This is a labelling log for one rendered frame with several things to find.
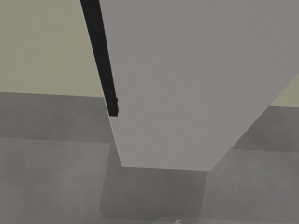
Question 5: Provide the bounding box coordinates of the handle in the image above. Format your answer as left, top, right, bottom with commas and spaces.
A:
80, 0, 119, 117

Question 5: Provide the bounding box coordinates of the fridge door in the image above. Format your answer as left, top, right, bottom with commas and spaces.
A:
99, 0, 299, 172

